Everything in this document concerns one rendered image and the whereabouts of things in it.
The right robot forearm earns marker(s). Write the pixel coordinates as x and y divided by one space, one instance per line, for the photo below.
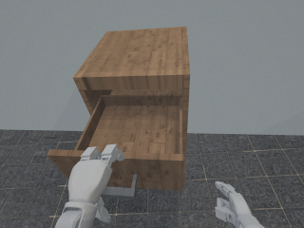
247 221

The drawer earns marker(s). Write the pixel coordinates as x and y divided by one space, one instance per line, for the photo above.
148 130

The robot right hand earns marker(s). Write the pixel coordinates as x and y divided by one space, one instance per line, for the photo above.
230 210

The handle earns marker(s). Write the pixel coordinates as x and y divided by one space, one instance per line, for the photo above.
121 192

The robot left hand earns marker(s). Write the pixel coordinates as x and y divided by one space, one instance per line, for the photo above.
90 176

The left robot forearm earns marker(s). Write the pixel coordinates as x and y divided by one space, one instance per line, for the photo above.
77 214

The cabinet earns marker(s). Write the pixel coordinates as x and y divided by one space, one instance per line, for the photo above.
148 61

